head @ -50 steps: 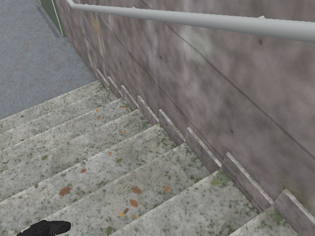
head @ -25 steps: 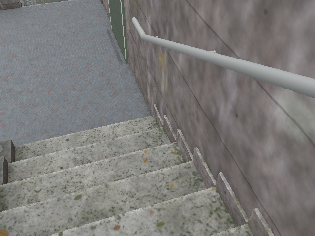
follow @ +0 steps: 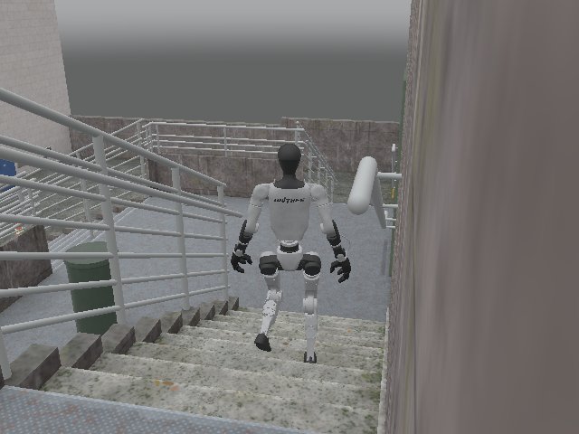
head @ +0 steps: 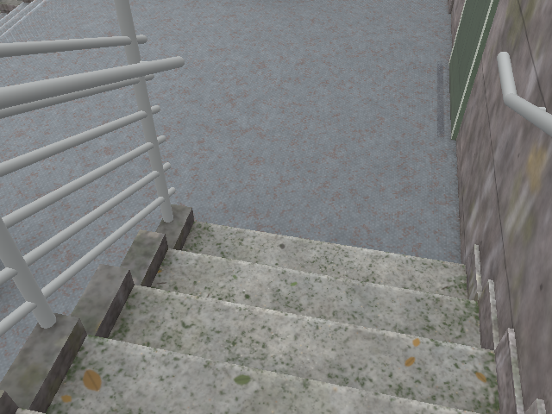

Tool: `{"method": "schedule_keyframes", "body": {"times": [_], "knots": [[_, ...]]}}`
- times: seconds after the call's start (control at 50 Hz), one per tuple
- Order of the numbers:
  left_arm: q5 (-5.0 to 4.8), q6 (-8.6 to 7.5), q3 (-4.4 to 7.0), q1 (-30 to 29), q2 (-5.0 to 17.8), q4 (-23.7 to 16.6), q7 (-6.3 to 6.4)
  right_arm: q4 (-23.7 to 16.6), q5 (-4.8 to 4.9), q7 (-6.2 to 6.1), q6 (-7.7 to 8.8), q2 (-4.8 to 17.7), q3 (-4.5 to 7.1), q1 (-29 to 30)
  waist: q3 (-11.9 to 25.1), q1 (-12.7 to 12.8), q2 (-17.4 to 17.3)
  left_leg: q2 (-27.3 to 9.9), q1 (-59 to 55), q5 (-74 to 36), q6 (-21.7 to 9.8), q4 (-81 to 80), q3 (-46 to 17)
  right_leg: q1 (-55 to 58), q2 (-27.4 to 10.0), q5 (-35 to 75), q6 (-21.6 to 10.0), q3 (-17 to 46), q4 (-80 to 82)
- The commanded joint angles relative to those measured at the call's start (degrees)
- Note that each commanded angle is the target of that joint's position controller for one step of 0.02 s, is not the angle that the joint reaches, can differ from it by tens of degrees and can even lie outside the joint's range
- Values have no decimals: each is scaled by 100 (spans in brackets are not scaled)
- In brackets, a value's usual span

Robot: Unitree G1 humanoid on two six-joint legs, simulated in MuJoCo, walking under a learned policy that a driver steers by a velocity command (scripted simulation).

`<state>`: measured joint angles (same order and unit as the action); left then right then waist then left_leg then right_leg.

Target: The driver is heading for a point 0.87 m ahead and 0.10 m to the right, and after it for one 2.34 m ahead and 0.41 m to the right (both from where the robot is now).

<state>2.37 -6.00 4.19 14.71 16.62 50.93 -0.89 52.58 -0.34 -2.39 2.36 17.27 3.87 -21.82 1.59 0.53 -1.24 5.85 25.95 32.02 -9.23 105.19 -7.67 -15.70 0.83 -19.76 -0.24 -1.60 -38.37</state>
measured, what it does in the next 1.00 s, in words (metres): goes down, turning right: left foot 0.15 m lower, then right foot 0.15 m lower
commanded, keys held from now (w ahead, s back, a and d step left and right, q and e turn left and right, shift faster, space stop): w+shift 0.18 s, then shift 0.16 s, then e+shift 0.20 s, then w+e+shift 0.46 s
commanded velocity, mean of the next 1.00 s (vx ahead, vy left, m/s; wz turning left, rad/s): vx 0.67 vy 0.00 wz -0.23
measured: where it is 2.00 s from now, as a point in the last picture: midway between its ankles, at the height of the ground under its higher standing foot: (359, 279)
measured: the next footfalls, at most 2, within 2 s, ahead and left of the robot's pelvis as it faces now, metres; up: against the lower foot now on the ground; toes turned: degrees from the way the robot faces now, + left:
left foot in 0.30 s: +0.39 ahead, +0.05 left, -0.15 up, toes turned +14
right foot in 0.82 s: +0.65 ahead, -0.17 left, -0.30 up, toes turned -15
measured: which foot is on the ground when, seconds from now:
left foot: up 0.00-0.28, down 0.30-0.84, up 0.86-1.00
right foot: down 0.00-0.30, up 0.32-0.80, down 0.82-1.00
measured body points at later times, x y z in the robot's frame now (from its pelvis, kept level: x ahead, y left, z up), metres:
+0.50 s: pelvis +0.36 +0.01 -0.14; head +0.38 -0.02 +0.30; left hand +0.37 +0.24 -0.28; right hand +0.44 -0.23 -0.30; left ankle +0.35 +0.04 -0.86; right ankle +0.43 -0.18 -0.80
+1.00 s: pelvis +0.64 -0.10 -0.30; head +0.68 -0.11 +0.15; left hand +0.75 +0.16 -0.44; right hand +0.62 -0.37 -0.44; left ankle +0.69 +0.07 -0.91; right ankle +0.61 -0.16 -1.01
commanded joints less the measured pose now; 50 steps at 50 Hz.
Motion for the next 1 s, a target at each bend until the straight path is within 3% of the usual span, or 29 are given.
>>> {"method": "schedule_keyframes", "body": {"times": [0.02,0.06,0.08,0.12,0.16,0.24,0.28,0.3,0.32,0.34,0.36,0.38,0.4,0.42,0.44,0.48,0.54,0.58,0.7,0.72,0.74,0.8,0.82,0.84,0.86,0.88,0.92,0.94,1.0], "knots": [[-37,-160,-2,1191,311,167,-38,-937,-412,123,-133,-282,-86,604,-434,-13,1518,-958,3528,-1064,-46,-753,-248,1217,-2511,1557,-1017,3135,701],[-96,-328,-142,1053,35,426,97,-1107,-317,258,-198,-163,-77,1599,-1534,-172,555,-1083,2712,-2186,304,-3012,-537,-1093,-2055,683,-962,2715,1138],[-143,-331,-97,765,299,293,220,-898,-208,328,-212,27,-19,1602,-1630,-313,203,-823,1866,-2950,463,-3974,-259,-1817,-1732,321,-781,2237,1154],[-219,-343,-33,1023,813,403,227,-482,-341,416,-267,30,-8,856,-922,-444,927,-224,878,-3162,435,-3264,773,-1740,-1791,1813,-775,1761,685],[-368,-399,-243,1220,10,538,260,-630,-283,509,-50,-18,-56,1884,-1074,-178,372,-394,1392,-6202,193,-5567,245,-982,-1097,548,-557,932,-12],[-324,-29,-224,1791,253,750,256,-678,-223,433,59,-255,-293,2482,-966,414,361,37,-1205,-4930,289,-6854,1868,-1026,-862,2973,-560,-17,-856],[-116,223,-259,2394,233,1102,289,-66,-167,322,93,-56,-215,849,-449,-261,263,-108,-2378,-5159,226,-8008,1579,-226,-748,4489,-559,-57,-3162],[-168,244,-239,1909,268,1054,337,496,-323,260,87,212,-101,-324,-243,-984,112,-779,-4014,-6278,-109,-8504,740,-1507,-566,1708,-463,-69,-5448],[784,31,-339,2757,353,971,-574,1037,-716,480,93,1122,96,-2884,1353,-1354,-1305,-1820,-6736,-9353,-1654,-6692,-264,-2471,-46,-2453,639,451,-8214],[406,-119,-294,2595,237,567,-816,465,-548,609,147,1280,186,-1792,2434,-1009,-293,-3086,-7420,-10765,-2399,-5866,-1770,-3543,-164,-2057,1045,1318,-7369],[-76,-123,-336,1095,404,-66,-784,252,-685,611,168,1203,218,-952,1303,-1212,329,-3525,-6229,-10680,-2079,-6629,-1661,-4392,-481,-2136,968,1258,-6946],[-433,105,-146,1072,464,166,24,315,-58,412,52,954,179,-192,149,-435,1118,-3167,-4089,-8413,-1503,-7377,-1408,-4091,-144,-2073,324,914,-5719],[-88,254,-164,1288,344,345,273,62,30,268,128,460,-2,410,-297,-41,1342,-2840,-2628,-7040,-1152,-7738,-1087,-3243,-410,-1255,148,1095,-4565],[492,40,-370,1419,-36,175,-41,-409,-304,634,410,246,-153,1319,-197,323,223,-2636,-741,-7645,-1321,-8237,-355,-1933,-1048,-113,443,1231,-3108],[414,-1,-295,1341,-10,348,-180,-622,-359,797,430,239,-119,1755,-448,464,66,-2515,232,-7452,-1398,-8435,-3,-1309,-962,-98,624,979,-2716],[262,67,-560,2175,-887,710,-440,-216,-652,751,453,518,-15,841,164,538,569,-2081,353,-7362,-1052,-7954,610,-435,-868,1422,656,695,-2711],[237,37,-369,1141,-361,276,-381,-353,-514,286,519,244,-137,666,203,164,353,-2026,-487,-5474,-764,-7343,943,-1384,-1015,3064,557,1074,-1109],[320,167,-295,633,-94,203,-265,-52,-567,324,435,-126,-323,-83,-108,-69,-64,-2021,-960,-3621,-559,-7035,1012,-1694,-1140,3842,408,1213,-242],[425,342,-401,-789,-209,-353,-312,292,-604,455,375,-38,-506,-1033,-1042,-482,-43,-2691,-1358,-868,-334,-6898,298,-2590,-976,3860,-185,648,286],[-543,445,-209,-1762,62,-605,-271,76,-142,291,351,509,-154,-455,-940,-777,-208,-2130,-674,227,157,-6573,1220,-1679,-422,4680,-237,-221,456],[-570,524,-205,-1939,32,-665,-315,136,-124,226,327,478,-169,-489,-1180,-809,-110,-2146,-450,412,251,-6558,1279,-1400,-277,4553,-309,-397,350],[-149,722,-77,-857,35,-333,-209,333,-99,71,228,620,-46,-617,-1446,-422,-154,-2158,-627,-1969,320,-5121,1858,-314,88,2575,-636,-958,802],[-104,713,67,766,205,196,-99,369,-156,2,163,761,16,-440,-629,390,-389,-2122,-952,-3528,379,-3434,2057,928,77,2297,-896,-804,1018],[-35,643,264,2162,565,693,-21,354,-130,-6,99,649,40,-148,86,1174,208,-1583,-159,-3187,465,-613,2177,2514,-3,2525,-1318,-389,1271],[-59,594,422,2211,1322,784,31,47,-89,65,215,-71,-82,-208,383,770,1884,-953,2939,1449,699,1548,1773,4580,-704,4671,-1814,626,-793],[-344,545,415,2390,1351,598,59,-449,-191,81,279,-83,-209,106,1153,868,1378,-1122,3776,1306,801,1730,1138,4789,-1239,4665,-2167,1752,-483],[-263,690,335,1855,1032,322,246,-911,-143,40,456,339,-112,1072,635,819,849,-1373,4234,170,1021,-575,486,3622,-1984,7,-2382,3561,1540],[-259,626,157,1168,608,113,242,-708,-101,34,339,748,58,1071,161,396,60,-1542,3664,-858,1069,-1959,245,2557,-1742,-348,-2152,3161,1492],[-193,407,150,165,734,-272,234,-826,-247,182,-46,311,-23,1487,-599,-198,-95,-1447,1499,-1724,1411,-4563,328,-562,-1141,200,-2252,2922,1819]]}}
